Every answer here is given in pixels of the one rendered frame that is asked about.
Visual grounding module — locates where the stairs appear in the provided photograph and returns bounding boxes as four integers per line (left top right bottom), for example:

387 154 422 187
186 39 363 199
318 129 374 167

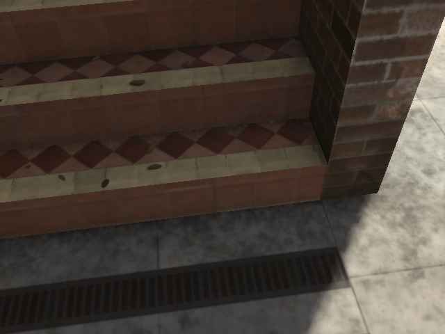
0 0 328 239

